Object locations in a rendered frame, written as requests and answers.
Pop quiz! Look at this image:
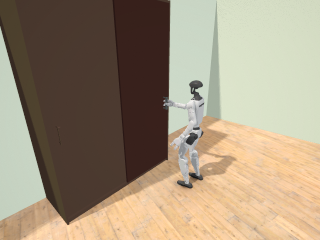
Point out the robot right hand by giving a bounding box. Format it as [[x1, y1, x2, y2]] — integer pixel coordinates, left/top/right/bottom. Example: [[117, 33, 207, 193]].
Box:
[[163, 99, 173, 107]]

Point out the robot left hand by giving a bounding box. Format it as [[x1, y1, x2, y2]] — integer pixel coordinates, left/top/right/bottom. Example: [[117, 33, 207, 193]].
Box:
[[170, 137, 182, 150]]

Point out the robot torso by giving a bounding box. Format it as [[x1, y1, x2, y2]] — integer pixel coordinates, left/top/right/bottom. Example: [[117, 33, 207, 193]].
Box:
[[188, 98, 204, 140]]

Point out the handle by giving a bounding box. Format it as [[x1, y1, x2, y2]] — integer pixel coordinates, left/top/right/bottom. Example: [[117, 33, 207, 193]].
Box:
[[57, 126, 65, 146], [163, 97, 168, 110]]

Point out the robot right forearm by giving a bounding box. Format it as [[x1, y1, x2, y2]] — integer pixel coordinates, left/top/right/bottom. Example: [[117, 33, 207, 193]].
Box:
[[172, 102, 187, 110]]

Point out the left robot foot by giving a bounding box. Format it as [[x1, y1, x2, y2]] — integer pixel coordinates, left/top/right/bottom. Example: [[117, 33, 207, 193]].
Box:
[[177, 180, 193, 189]]

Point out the robot left forearm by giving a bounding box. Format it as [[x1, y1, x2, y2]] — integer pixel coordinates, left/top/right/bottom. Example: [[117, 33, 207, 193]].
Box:
[[179, 121, 195, 141]]

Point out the wardrobe door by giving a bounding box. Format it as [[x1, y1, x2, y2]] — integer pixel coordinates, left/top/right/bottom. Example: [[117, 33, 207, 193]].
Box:
[[18, 0, 127, 217], [112, 0, 169, 183]]

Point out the robot left upper arm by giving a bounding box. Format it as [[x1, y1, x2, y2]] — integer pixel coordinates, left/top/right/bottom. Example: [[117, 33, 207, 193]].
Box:
[[186, 100, 197, 126]]

